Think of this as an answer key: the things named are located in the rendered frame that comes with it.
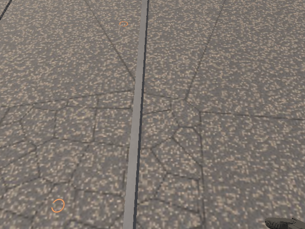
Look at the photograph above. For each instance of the robot right hand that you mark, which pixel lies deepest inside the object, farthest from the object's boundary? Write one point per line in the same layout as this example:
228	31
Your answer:
283	223

